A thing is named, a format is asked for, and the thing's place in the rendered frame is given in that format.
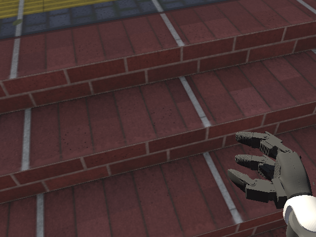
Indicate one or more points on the right robot forearm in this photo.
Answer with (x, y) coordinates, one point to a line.
(299, 214)

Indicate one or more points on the right robot hand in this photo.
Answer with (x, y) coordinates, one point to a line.
(285, 178)

